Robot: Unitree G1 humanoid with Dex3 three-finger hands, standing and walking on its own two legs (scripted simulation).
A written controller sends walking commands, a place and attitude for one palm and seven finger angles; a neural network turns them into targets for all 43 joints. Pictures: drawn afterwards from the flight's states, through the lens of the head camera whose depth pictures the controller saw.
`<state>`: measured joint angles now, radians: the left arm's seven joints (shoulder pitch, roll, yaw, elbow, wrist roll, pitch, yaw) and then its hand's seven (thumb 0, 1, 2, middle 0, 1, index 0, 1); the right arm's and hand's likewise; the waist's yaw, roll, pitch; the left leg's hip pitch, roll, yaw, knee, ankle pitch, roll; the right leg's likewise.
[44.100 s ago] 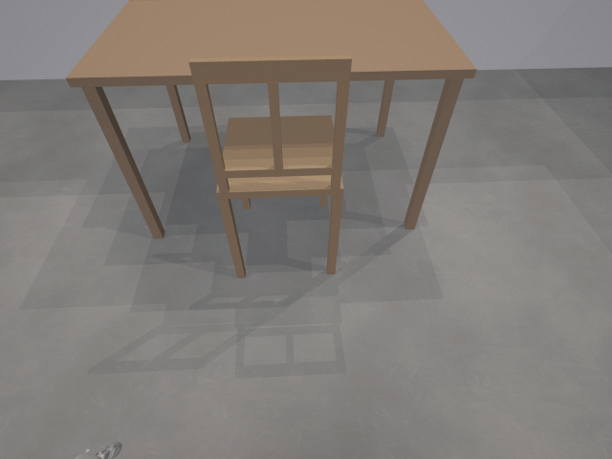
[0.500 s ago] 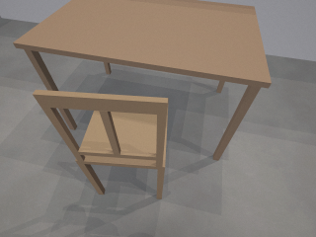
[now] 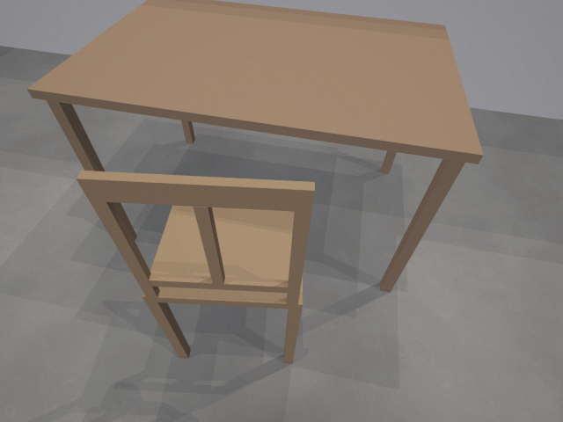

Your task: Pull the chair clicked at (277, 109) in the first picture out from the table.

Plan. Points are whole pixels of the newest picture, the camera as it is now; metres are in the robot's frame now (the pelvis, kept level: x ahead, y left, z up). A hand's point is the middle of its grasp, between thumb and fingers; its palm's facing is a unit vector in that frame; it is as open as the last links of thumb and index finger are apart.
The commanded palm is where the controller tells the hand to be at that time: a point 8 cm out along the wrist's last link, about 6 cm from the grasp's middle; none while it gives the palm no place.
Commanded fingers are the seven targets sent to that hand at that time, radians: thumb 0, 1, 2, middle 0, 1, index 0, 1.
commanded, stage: come to a stop and stand still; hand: left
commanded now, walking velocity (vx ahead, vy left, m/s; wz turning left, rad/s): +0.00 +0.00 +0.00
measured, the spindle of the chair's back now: (211, 247) +0.44 +0.17 -0.09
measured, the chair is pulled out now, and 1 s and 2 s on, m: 0.16 0.16 0.16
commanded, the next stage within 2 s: look again from close up in 0.12 s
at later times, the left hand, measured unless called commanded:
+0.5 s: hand out of the picture +0.01 +0.17 -0.18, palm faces +0.03 -0.98 -0.21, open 7.4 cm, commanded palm none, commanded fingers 0.00 0.90 0.90 -0.20 -0.30 -0.20 -0.30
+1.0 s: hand out of the picture +0.01 +0.16 -0.18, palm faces +0.02 -0.98 -0.19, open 7.4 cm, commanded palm none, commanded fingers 0.00 0.90 0.90 -0.20 -0.30 -0.20 -0.30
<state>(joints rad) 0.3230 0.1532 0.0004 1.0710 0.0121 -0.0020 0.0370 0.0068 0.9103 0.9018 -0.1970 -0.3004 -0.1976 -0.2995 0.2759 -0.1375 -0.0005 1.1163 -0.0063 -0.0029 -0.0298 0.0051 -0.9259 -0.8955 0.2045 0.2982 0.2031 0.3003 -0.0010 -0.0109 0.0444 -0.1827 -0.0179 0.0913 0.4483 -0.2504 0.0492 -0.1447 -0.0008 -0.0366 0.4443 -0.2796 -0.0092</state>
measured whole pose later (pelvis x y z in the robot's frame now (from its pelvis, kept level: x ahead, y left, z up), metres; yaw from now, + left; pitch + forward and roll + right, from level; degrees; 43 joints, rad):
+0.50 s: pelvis +0.01 +0.00 -0.01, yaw +1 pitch -1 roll +0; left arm 0.31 0.13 -0.02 1.07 0.01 -0.02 0.05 0.01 0.91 0.90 -0.20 -0.30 -0.20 -0.30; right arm 0.31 -0.16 0.01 1.08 -0.01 -0.01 -0.02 0.02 -0.93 -0.90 0.20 0.30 0.20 0.30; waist -0.01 0.03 0.01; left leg -0.22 -0.01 0.08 0.55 -0.32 0.05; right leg -0.17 0.00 -0.05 0.53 -0.34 -0.02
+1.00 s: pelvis +0.01 -0.01 +0.00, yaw +0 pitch -1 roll +1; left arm 0.31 0.14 -0.02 1.09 0.01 -0.01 0.05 0.01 0.91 0.90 -0.20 -0.30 -0.20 -0.30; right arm 0.26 -0.16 0.02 1.13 -0.01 -0.02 -0.02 0.01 -0.92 -0.90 0.20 0.30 0.20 0.30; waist 0.01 -0.01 0.03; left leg -0.16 -0.02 0.09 0.45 -0.27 0.04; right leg -0.13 0.00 -0.04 0.47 -0.32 -0.02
